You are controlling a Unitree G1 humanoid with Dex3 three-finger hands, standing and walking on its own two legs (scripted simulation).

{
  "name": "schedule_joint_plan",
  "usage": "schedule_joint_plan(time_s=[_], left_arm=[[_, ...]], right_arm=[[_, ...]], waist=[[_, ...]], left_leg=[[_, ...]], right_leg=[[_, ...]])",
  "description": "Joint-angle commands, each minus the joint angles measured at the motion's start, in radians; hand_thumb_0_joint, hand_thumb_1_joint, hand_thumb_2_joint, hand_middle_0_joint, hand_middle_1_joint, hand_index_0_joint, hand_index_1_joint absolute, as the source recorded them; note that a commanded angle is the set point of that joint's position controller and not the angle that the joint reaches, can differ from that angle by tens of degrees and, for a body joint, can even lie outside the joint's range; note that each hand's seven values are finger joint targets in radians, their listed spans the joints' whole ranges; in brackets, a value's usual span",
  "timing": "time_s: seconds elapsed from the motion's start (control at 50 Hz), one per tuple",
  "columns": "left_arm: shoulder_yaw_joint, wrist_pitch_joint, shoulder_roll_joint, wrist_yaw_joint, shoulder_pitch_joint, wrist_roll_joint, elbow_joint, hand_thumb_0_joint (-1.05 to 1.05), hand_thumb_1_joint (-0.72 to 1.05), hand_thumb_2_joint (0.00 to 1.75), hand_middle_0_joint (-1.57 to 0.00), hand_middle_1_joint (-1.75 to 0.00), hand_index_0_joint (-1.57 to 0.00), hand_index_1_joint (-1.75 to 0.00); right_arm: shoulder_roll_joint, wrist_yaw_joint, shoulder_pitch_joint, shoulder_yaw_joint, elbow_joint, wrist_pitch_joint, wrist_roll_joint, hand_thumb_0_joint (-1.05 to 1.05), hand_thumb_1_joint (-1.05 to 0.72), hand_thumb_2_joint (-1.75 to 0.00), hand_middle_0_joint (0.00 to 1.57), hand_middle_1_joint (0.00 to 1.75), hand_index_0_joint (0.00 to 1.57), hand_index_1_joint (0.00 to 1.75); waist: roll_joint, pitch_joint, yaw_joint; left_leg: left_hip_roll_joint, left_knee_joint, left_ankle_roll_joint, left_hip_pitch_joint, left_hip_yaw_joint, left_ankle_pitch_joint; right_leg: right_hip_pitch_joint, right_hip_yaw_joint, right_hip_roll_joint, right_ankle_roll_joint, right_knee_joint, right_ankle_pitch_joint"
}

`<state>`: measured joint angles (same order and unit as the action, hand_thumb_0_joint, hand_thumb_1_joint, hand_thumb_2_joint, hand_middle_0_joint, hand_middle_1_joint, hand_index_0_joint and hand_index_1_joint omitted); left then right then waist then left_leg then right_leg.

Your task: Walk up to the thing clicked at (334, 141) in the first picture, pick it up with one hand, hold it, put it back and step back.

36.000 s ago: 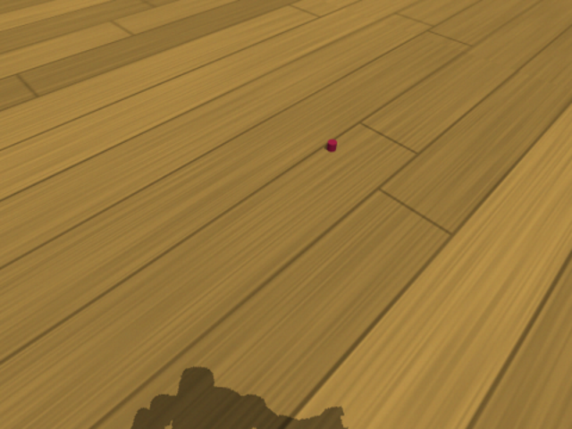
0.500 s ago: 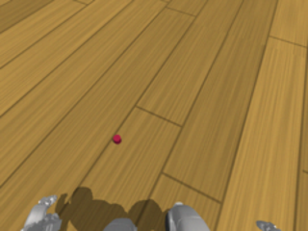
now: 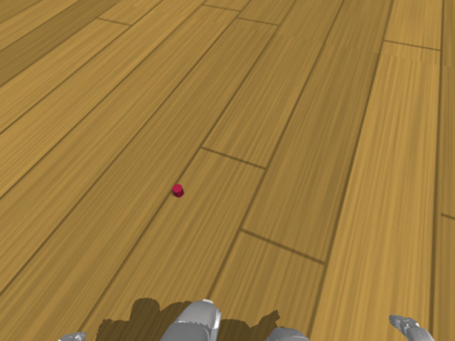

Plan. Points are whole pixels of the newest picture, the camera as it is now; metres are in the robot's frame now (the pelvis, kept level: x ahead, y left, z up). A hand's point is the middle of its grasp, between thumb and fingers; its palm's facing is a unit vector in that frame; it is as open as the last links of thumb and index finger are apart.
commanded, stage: step back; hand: left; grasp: from above
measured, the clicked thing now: (178, 190) +0.82 +0.31 -0.74
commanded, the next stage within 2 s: stand in 1.68 s
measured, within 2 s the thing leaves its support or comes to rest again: neither
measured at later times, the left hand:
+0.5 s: hand out of the picture -0.10 +0.27 -0.15, palm faces +0.00 -0.92 -0.40, open 7.4 cm
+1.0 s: hand out of the picture -0.23 +0.27 -0.14, palm faces +0.05 -0.92 -0.39, open 7.4 cm
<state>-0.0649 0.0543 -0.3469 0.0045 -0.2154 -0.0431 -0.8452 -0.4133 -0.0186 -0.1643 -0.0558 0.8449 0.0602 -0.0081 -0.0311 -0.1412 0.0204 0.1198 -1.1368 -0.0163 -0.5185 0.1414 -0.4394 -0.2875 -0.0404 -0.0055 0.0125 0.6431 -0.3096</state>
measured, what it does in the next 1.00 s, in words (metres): walks backwards: left foot, then right foot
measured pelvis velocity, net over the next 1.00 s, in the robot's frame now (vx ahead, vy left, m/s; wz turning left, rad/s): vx -0.26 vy -0.01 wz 0.07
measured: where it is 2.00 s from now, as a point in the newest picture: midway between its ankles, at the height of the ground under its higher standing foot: outside the picture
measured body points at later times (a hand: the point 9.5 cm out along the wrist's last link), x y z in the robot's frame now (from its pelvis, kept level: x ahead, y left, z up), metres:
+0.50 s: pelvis -0.18 -0.01 +0.00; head -0.12 +0.00 +0.44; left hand -0.10 +0.31 -0.13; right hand -0.05 -0.31 -0.11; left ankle -0.10 +0.12 -0.73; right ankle -0.23 -0.14 -0.71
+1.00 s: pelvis -0.26 -0.01 +0.01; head -0.26 +0.00 +0.46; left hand -0.23 +0.32 -0.12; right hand -0.20 -0.32 -0.12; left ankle -0.26 +0.11 -0.73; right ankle -0.25 -0.14 -0.70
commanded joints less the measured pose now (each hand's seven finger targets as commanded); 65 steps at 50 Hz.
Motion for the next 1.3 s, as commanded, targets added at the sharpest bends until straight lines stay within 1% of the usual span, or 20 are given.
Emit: schedule_joint_plan(time_s=[0.0, 0.14, 0.18, 0.2, 0.3, 0.42, 0.48, 0.52, 0.54, 0.56, 0.62, 0.72, 0.8, 0.86, 0.92, 1.08, 1.1, 1.12, 1.14, 1.28], left_arm=[[-0.082, -0.042, -0.258, 0.03, 0.087, -0.005, 0.136, 0.0, 0.9, 0.9, -0.2, -0.3, -0.2, -0.3], [-0.06, -0.012, -0.278, 0.029, 0.083, 0.021, 0.141, 0.0, 0.9, 0.9, -0.2, -0.3, -0.2, -0.3], [-0.038, -0.014, -0.213, 0.03, 0.115, 0.032, 0.169, 0.0, 0.9, 0.9, -0.2, -0.3, -0.2, -0.3], [-0.067, -0.013, -0.253, 0.043, 0.193, 0.02, 0.166, 0.0, 0.9, 0.9, -0.2, -0.3, -0.2, -0.3], [-0.065, -0.007, -0.235, 0.031, 0.023, 0.039, 0.07, 0.0, 0.9, 0.9, -0.2, -0.3, -0.2, -0.3], [-0.046, -0.034, -0.207, 0.022, 0.046, 0.022, 0.07, 0.0, 0.9, 0.9, -0.2, -0.3, -0.2, -0.3], [-0.045, -0.049, -0.198, 0.014, -0.082, 0.014, -0.006, 0.0, 0.9, 0.9, -0.2, -0.3, -0.2, -0.3], [-0.08, -0.065, -0.305, 0.016, -0.089, -0.01, -0.014, 0.0, 0.9, 0.9, -0.2, -0.3, -0.2, -0.3], [-0.101, -0.061, -0.414, 0.016, 0.011, -0.011, 0.025, 0.0, 0.9, 0.9, -0.2, -0.3, -0.2, -0.3], [-0.098, -0.068, -0.398, 0.018, 0.067, -0.005, 0.044, 0.0, 0.9, 0.9, -0.2, -0.3, -0.2, -0.3], [-0.073, -0.08, -0.286, 0.022, 0.131, -0.002, 0.042, 0.0, 0.9, 0.9, -0.2, -0.3, -0.2, -0.3], [-0.081, -0.086, -0.3, 0.006, 0.017, -0.014, 0.008, 0.0, 0.9, 0.9, -0.2, -0.3, -0.2, -0.3], [-0.052, -0.066, -0.288, -0.009, 0.046, -0.001, 0.008, 0.0, 0.9, 0.9, -0.2, -0.3, -0.2, -0.3], [-0.046, -0.065, -0.259, -0.008, 0.116, 0.019, 0.005, 0.0, 0.9, 0.9, -0.2, -0.3, -0.2, -0.3], [-0.042, -0.077, -0.244, -0.017, 0.064, 0.023, -0.018, 0.0, 0.9, 0.9, -0.2, -0.3, -0.2, -0.3], [-0.051, -0.102, -0.214, -0.013, -0.051, 0.006, -0.091, 0.0, 0.9, 0.9, -0.2, -0.3, -0.2, -0.3], [-0.067, -0.109, -0.251, -0.004, -0.086, -0.003, -0.1, 0.0, 0.9, 0.9, -0.2, -0.3, -0.2, -0.3], [-0.087, -0.114, -0.344, 0.004, -0.119, -0.008, -0.098, 0.0, 0.9, 0.9, -0.2, -0.3, -0.2, -0.3], [-0.094, -0.115, -0.388, 0.002, -0.055, -0.007, -0.07, 0.0, 0.9, 0.9, -0.2, -0.3, -0.2, -0.3], [-0.053, -0.129, -0.28, 0.003, 0.04, 0.017, -0.045, 0.0, 0.9, 0.9, -0.2, -0.3, -0.2, -0.3]], right_arm=[[-0.166, -0.013, -0.036, -0.043, -0.062, -0.028, 0.0, 0.0, -0.9, -0.9, 0.2, 0.3, 0.2, 0.3], [-0.155, -0.005, -0.168, -0.059, -0.006, -0.04, -0.019, 0.0, -0.9, -0.9, 0.2, 0.3, 0.2, 0.3], [-0.32, 0.008, -0.081, -0.09, -0.042, -0.037, -0.034, 0.0, -0.9, -0.9, 0.2, 0.3, 0.2, 0.3], [-0.361, 0.011, -0.06, -0.1, -0.056, -0.04, -0.039, 0.0, -0.9, -0.9, 0.2, 0.3, 0.2, 0.3], [-0.211, -0.009, 0.074, -0.049, -0.07, -0.049, -0.032, 0.0, -0.9, -0.9, 0.2, 0.3, 0.2, 0.3], [-0.221, -0.003, -0.026, -0.059, -0.056, -0.032, -0.031, 0.0, -0.9, -0.9, 0.2, 0.3, 0.2, 0.3], [-0.246, 0.007, 0.035, -0.065, -0.06, -0.014, -0.021, 0.0, -0.9, -0.9, 0.2, 0.3, 0.2, 0.3], [-0.136, 0.011, 0.024, -0.032, -0.074, -0.017, -0.017, 0.0, -0.9, -0.9, 0.2, 0.3, 0.2, 0.3], [-0.147, -0.007, 0.095, -0.042, -0.084, -0.016, -0.018, 0.0, -0.9, -0.9, 0.2, 0.3, 0.2, 0.3], [-0.191, -0.008, 0.1, -0.057, -0.072, -0.013, -0.021, 0.0, -0.9, -0.9, 0.2, 0.3, 0.2, 0.3], [-0.161, -0.002, 0.005, -0.042, -0.011, -0.033, -0.003, 0.0, -0.9, -0.9, 0.2, 0.3, 0.2, 0.3], [-0.152, 0.02, 0.044, -0.043, -0.005, -0.06, -0.027, 0.0, -0.9, -0.9, 0.2, 0.3, 0.2, 0.3], [-0.153, 0.025, -0.054, -0.057, 0.064, -0.089, -0.023, 0.0, -0.9, -0.9, 0.2, 0.3, 0.2, 0.3], [-0.292, 0.021, -0.098, -0.086, 0.064, -0.099, -0.034, 0.0, -0.9, -0.9, 0.2, 0.3, 0.2, 0.3], [-0.22, 0.013, -0.03, -0.061, 0.051, -0.121, -0.036, 0.0, -0.9, -0.9, 0.2, 0.3, 0.2, 0.3], [-0.184, 0.026, 0.005, -0.057, 0.033, -0.081, -0.025, 0.0, -0.9, -0.9, 0.2, 0.3, 0.2, 0.3], [-0.133, 0.024, -0.011, -0.041, 0.025, -0.08, -0.021, 0.0, -0.9, -0.9, 0.2, 0.3, 0.2, 0.3], [-0.081, 0.02, 0.015, -0.027, 0.0, -0.082, -0.019, 0.0, -0.9, -0.9, 0.2, 0.3, 0.2, 0.3], [-0.143, 0.006, 0.031, -0.046, 0.012, -0.079, -0.03, 0.0, -0.9, -0.9, 0.2, 0.3, 0.2, 0.3], [-0.125, 0.024, -0.052, -0.038, 0.082, -0.092, -0.025, 0.0, -0.9, -0.9, 0.2, 0.3, 0.2, 0.3]], waist=[[0.195, 0.117, 0.012], [0.174, 0.22, -0.033], [-0.216, 0.169, -0.033], [-0.228, 0.137, -0.089], [-0.091, 0.123, 0.028], [-0.157, 0.216, -0.052], [-0.17, 0.255, 0.008], [0.149, 0.193, 0.009], [0.286, 0.131, 0.057], [0.203, 0.053, 0.03], [0.135, 0.062, -0.024], [0.199, 0.058, 0.061], [0.161, 0.078, -0.01], [-0.113, 0.059, -0.07], [-0.051, 0.042, -0.02], [-0.081, 0.101, 0.024], [0.028, 0.123, 0.044], [0.247, 0.111, 0.074], [0.179, 0.029, 0.065], [0.158, 0.076, 0.004]], left_leg=[[-0.016, 0.048, -0.013, 0.013, -0.012, -0.067], [-0.081, 0.72, 0.043, 0.303, -0.138, 0.197], [-0.439, 0.81, 0.223, 0.321, 0.344, 0.345], [-0.53, 0.849, 0.344, 0.152, 0.456, 0.394], [-0.336, 0.703, 0.237, 0.231, 0.087, 0.606], [-0.358, 0.654, 0.246, 0.442, 0.103, 0.545], [-0.337, 0.634, 0.186, 0.332, 0.082, 0.324], [-0.141, 0.392, 0.062, -0.032, -0.025, 0.015], [-0.066, 0.209, 0.015, 0.024, -0.006, -0.152], [-0.095, 0.073, 0.005, 0.049, 0.081, -0.116], [-0.039, 0.059, 0.007, 0.054, 0.019, 0.029], [-0.091, 0.382, -0.002, 0.033, -0.056, -0.051], [-0.071, 0.729, 0.037, 0.379, -0.146, 0.064], [-0.453, 0.97, 0.247, 0.286, 0.474, -0.497], [-0.361, 0.903, 0.195, 0.342, 0.286, -0.181], [-0.258, 0.685, 0.123, 0.112, 0.037, -0.074], [-0.203, 0.538, 0.09, 0.014, -0.007, -0.068], [-0.049, 0.289, 0.037, -0.17, -0.089, -0.129], [-0.102, 0.185, 0.026, -0.113, -0.022, -0.143], [-0.158, 0.395, 0.012, 0.126, -0.096, 0.034]], right_leg=[[0.093, -0.181, -0.226, 0.184, -0.202, 0.293], [0.111, -0.134, -0.201, 0.107, -0.027, 0.367], [-0.21, 0.069, 0.049, -0.001, 0.222, -0.194], [-0.148, -0.058, 0.056, -0.015, 0.452, -0.366], [-0.17, -0.12, 0.099, -0.01, 0.633, -0.197], [-0.085, 0.006, 0.031, -0.033, 0.113, -0.211], [0.117, 0.06, 0.047, 0.014, -0.227, -0.031], [0.234, -0.357, -0.183, 0.086, -0.316, -0.128], [-0.067, -0.548, -0.406, 0.26, -0.391, -0.196], [-0.181, -0.554, -0.421, 0.276, -0.404, -0.214], [-0.061, -0.215, -0.222, 0.158, -0.28, 0.057], [0.111, -0.263, -0.223, 0.158, -0.315, -0.358], [-0.058, -0.154, -0.181, 0.119, -0.243, -0.268], [-0.237, 0.017, -0.012, 0.004, 0.208, -0.264], [-0.235, -0.042, -0.046, 0.012, 0.227, -0.149], [0.217, 0.082, 0.036, 0.017, -0.215, 0.003], [0.325, -0.046, -0.023, 0.03, -0.255, -0.049], [0.334, -0.453, -0.254, 0.122, -0.417, -0.343], [0.135, -0.571, -0.406, 0.216, -0.465, -0.453], [0.068, -0.135, -0.239, 0.154, -0.294, 0.243]])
